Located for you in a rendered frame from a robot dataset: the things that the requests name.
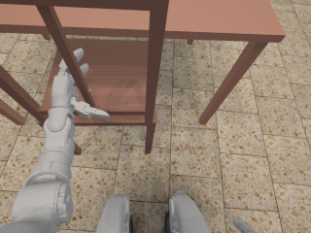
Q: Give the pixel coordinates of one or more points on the robot left hand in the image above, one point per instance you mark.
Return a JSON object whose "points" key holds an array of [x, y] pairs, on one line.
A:
{"points": [[64, 87]]}

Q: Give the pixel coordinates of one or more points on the robot left thigh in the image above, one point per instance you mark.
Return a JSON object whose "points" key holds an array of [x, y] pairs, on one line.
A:
{"points": [[115, 213]]}

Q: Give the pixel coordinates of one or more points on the chair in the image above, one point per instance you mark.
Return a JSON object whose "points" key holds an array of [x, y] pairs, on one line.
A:
{"points": [[122, 74]]}

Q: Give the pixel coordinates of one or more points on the robot left upper arm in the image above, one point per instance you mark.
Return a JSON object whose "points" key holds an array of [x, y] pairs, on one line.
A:
{"points": [[41, 208]]}

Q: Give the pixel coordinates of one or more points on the robot thigh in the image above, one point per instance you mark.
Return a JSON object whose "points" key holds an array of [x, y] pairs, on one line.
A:
{"points": [[115, 213], [190, 220]]}

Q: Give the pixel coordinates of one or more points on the left robot forearm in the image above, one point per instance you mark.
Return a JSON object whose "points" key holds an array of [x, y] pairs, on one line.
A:
{"points": [[56, 157]]}

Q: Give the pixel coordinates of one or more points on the table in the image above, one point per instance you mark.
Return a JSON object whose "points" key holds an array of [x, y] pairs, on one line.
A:
{"points": [[252, 21]]}

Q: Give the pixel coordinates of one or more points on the robot right thigh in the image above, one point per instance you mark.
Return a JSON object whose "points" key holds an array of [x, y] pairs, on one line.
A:
{"points": [[190, 220]]}

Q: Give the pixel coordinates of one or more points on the robot right hand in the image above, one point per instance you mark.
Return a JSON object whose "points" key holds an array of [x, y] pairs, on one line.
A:
{"points": [[244, 227]]}

